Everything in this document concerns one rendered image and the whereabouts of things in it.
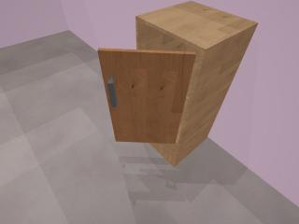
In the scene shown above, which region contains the cupboard door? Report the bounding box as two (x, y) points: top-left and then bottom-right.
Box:
(97, 48), (196, 144)

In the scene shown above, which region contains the handle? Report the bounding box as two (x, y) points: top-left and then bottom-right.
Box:
(107, 75), (118, 107)

